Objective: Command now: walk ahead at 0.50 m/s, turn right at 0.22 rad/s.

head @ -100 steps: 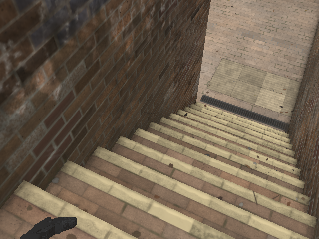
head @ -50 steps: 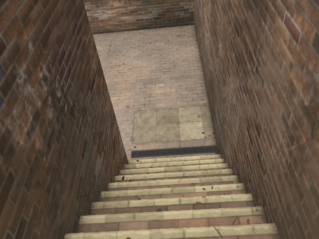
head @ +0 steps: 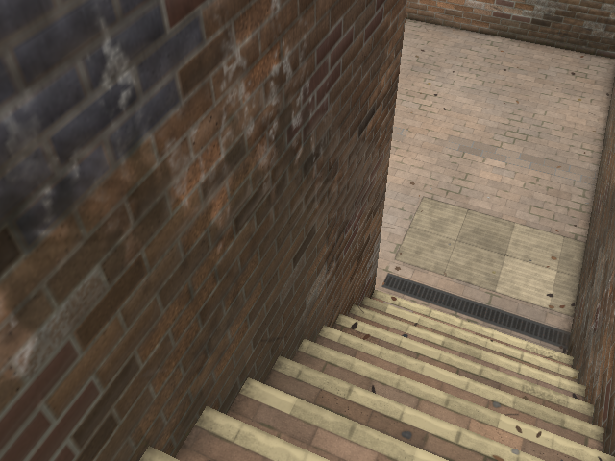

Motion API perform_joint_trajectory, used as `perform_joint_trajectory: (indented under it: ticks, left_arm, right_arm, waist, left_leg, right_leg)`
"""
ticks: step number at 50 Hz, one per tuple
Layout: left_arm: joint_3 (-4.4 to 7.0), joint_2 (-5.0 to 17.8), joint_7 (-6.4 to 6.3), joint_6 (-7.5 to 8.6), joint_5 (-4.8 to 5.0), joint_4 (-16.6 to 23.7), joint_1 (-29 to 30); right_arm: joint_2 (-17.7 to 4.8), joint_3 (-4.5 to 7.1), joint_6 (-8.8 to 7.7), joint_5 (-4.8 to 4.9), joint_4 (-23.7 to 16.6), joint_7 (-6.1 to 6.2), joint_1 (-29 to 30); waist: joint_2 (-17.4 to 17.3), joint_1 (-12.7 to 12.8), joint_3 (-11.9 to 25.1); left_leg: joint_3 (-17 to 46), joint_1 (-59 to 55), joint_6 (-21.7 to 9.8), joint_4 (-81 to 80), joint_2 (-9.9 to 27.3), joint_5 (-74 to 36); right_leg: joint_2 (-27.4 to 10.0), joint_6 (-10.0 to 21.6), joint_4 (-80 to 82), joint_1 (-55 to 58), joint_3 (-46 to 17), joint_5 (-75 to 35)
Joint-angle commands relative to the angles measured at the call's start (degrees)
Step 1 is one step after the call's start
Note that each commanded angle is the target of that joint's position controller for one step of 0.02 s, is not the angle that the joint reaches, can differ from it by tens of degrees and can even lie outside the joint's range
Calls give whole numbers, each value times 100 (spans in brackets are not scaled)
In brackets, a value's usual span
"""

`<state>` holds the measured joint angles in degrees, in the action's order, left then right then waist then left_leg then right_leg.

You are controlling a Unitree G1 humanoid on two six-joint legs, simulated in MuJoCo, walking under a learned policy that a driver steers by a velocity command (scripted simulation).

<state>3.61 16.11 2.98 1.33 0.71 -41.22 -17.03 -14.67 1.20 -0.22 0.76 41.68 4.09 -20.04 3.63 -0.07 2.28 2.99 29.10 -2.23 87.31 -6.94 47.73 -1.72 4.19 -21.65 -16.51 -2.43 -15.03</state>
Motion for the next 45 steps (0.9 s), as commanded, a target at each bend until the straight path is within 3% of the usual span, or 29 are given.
perform_joint_trajectory:
  ticks: [1,2,3,4,5,6,7,8,10,12,13,14,16,18,21,25,26,27,28,29,30,31,32,33,34,36,38,41,45]
  left_arm:
    - [8,304,63,-33,-138,-840,-2899]
    - [67,617,54,-59,-5,-705,-2383]
    - [126,785,28,-104,38,-714,-2305]
    - [347,1466,-59,-47,34,-746,-1895]
    - [108,819,-91,-12,5,-561,-1174]
    - [-71,507,-180,116,-55,-542,-810]
    - [-154,307,-231,208,-25,-478,-639]
    - [-147,206,-281,219,14,-457,-682]
    - [-206,-49,-528,74,-50,-549,-1093]
    - [-173,24,-635,20,-74,-587,-1245]
    - [-150,47,-679,31,34,-736,-1605]
    - [-110,148,-717,23,95,-832,-2049]
    - [-88,61,-757,-21,108,-871,-2283]
    - [-192,-328,-974,-163,125,-717,-1922]
    - [-180,-243,-905,-235,74,-498,-1341]
    - [-112,-127,-836,-275,136,-246,-451]
    - [-186,-256,-823,-291,305,-61,-583]
    - [-174,-373,-614,-237,166,-538,-802]
    - [-220,-705,-490,-145,261,-469,-1066]
    - [-228,-912,-423,-179,231,-500,-1857]
    - [-208,-390,-421,-209,281,-188,-1676]
    - [-123,-84,-489,-246,273,-8,-1228]
    - [-154,-62,-597,-321,283,547,-463]
    - [-198,-90,-710,-499,268,841,135]
    - [-119,218,-800,-718,211,896,451]
    - [-162,-103,-851,-890,156,1098,465]
    - [-274,-468,-830,-849,227,1344,507]
    - [-378,-580,-794,-771,250,1666,874]
    - [-416,-475,-760,-724,233,1948,1416]
  right_arm:
    - [71,0,-183,-24,-48,-228,-404]
    - [-116,21,-346,118,-192,-285,-795]
    - [-330,23,-416,178,-256,-295,-579]
    - [-491,30,-439,426,-609,-164,43]
    - [-742,106,-321,417,-772,-9,1124]
    - [-601,73,-285,362,-869,46,1479]
    - [-650,114,-215,176,-680,53,905]
    - [-480,96,-213,-39,-571,17,682]
    - [152,-47,-132,-395,-693,-88,902]
    - [88,27,-150,-254,-471,-206,376]
    - [-64,80,-205,-114,-511,-262,598]
    - [-256,165,-234,-89,-601,-325,1044]
    - [-169,201,-360,-119,-723,-442,1684]
    - [25,108,-481,-349,-850,-583,2005]
    - [223,142,-349,-198,-1128,-589,1735]
    - [-319,395,-413,-129,-393,-629,-344]
    - [-241,386,-393,-163,-467,-469,-419]
    - [-312,495,-363,-99,137,-553,-1401]
    - [-356,452,-268,-115,224,-495,-2078]
    - [-539,293,-237,-175,257,-584,-1760]
    - [-507,206,-167,-98,120,-612,-1482]
    - [-442,141,-133,-136,94,-608,-1299]
    - [-1077,274,-163,-232,38,-537,-620]
    - [-1246,281,-106,-343,-77,-426,-80]
    - [-972,156,5,-486,-275,-343,117]
    - [-703,-142,115,-379,-433,-204,392]
    - [-481,-379,172,-365,-439,-151,235]
    - [-609,-444,217,-323,-384,-88,-336]
    - [-806,-362,251,-285,-438,40,-726]
  waist:
    - [1345,556,165]
    - [1575,63,358]
    - [1067,66,361]
    - [705,-14,313]
    - [-435,19,-584]
    - [-252,-69,-973]
    - [-448,-402,-968]
    - [-171,-442,-921]
    - [-50,-267,-656]
    - [229,-375,-167]
    - [206,-198,-214]
    - [-88,60,-232]
    - [85,293,-381]
    - [-76,284,-558]
    - [355,257,-658]
    - [322,-405,-238]
    - [-57,-361,-570]
    - [-271,-613,-168]
    - [-1028,-666,105]
    - [-2176,-108,297]
    - [-2468,-102,820]
    - [-1817,-198,864]
    - [-1549,111,844]
    - [-1168,224,406]
    - [-287,197,-48]
    - [-691,249,-380]
    - [-964,228,-352]
    - [-861,-54,-45]
    - [-905,-390,144]
  left_leg:
    - [-164,3702,-33,4805,-65,189]
    - [3,4139,166,4930,175,-121]
    - [-94,4329,293,4941,427,-451]
    - [311,4513,130,3526,823,-1399]
    - [366,4659,161,3206,990,-1886]
    - [714,4629,211,2798,1076,-2521]
    - [668,4326,221,1615,1150,-3329]
    - [490,4141,299,978,1209,-3712]
    - [52,2722,599,-1250,1143,-5332]
    - [161,1832,568,-1354,1063,-6150]
    - [509,2381,445,-1869,1106,-6518]
    - [624,2881,355,-2724,979,-6693]
    - [830,3330,247,-3355,854,-6447]
    - [486,1665,236,-4845,541,-8184]
    - [334,-178,402,-5497,218,-7949]
    - [959,-1550,393,-6137,772,-8559]
    - [818,-1285,353,-8730,1239,-8597]
    - [309,-3685,370,-7346,1396,-9304]
    - [1000,-4622,62,-7170,2248,-10340]
    - [1182,-5629,-356,-4720,2700,-13971]
    - [1451,-5776,-882,-4571,2990,-13691]
    - [1536,-5066,-1305,-5048,2993,-11968]
    - [2496,-3883,-1938,-5868,3567,-9537]
    - [2945,-2906,-2134,-6411,3779,-8055]
    - [2180,-1784,-1785,-6681,3226,-6503]
    - [1330,-668,-1060,-6523,2456,-5580]
    - [986,-483,-948,-6348,2119,-5791]
    - [1025,-1380,-1152,-6096,2062,-5810]
    - [1310,-2281,-1324,-5965,2243,-5548]
  right_leg:
    - [-897,774,-1745,3602,-1100,-3121]
    - [-1189,1226,-1654,3519,-1932,-2650]
    - [-1462,1656,-1136,3039,-2489,-1221]
    - [-1908,1927,-106,2430,-4134,2667]
    - [-1873,1712,461,1370,-4479,4181]
    - [-1712,1510,85,732,-4431,3690]
    - [-1109,1014,-419,316,-3643,3148]
    - [-689,778,-855,94,-3116,2172]
    - [-203,770,-697,-683,-2491,1408]
    - [-127,814,-1024,-700,-2542,894]
    - [-264,787,-1309,78,-2757,1256]
    - [-173,716,-1574,798,-2764,1530]
    - [-152,700,-1813,1443,-3150,1417]
    - [506,493,-2172,-51,-2290,2207]
    - [903,636,-2522,-1312,-2339,2635]
    - [1034,551,-4574,-903,-2600,2567]
    - [1259,302,-5323,-110,-1959,2839]
    - [1430,126,-6692,-1912,-1815,3889]
    - [1896,-157,-8743,-2901,-1438,6463]
    - [1995,-423,-10362,-4430,-1468,7630]
    - [1521,-671,-10445,-4900,-1514,7122]
    - [1326,-814,-10643,-4786,-1334,6743]
    - [851,-904,-11163,-4621,-857,5817]
    - [691,-1021,-11389,-4743,-810,5389]
    - [800,-998,-10882,-4467,-834,4349]
    - [898,-1068,-11171,-4228,-628,3516]
    - [1020,-1132,-11646,-4304,-488,3289]
    - [1054,-1247,-11916,-4839,-582,3590]
    - [901,-1391,-11740,-5224,-793,4070]
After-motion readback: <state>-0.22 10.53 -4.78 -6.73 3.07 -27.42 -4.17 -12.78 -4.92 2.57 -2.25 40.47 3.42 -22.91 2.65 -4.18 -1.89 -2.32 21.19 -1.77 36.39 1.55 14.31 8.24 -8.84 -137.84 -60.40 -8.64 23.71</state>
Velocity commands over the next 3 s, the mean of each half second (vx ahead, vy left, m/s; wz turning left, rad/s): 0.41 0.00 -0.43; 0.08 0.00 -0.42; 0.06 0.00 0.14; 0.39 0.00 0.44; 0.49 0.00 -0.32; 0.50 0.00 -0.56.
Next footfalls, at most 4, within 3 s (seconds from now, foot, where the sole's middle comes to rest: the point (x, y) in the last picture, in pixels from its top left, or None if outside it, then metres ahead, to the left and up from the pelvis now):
0.56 left None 0.38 0.07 -1.02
1.16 right None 0.12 -0.16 -0.82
1.86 left None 0.35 0.17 -0.87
2.04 left None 0.45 0.17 -1.02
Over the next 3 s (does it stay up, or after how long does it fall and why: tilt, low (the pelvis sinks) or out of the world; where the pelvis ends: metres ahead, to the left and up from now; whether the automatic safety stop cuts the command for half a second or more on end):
stays up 0.75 -0.13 -0.66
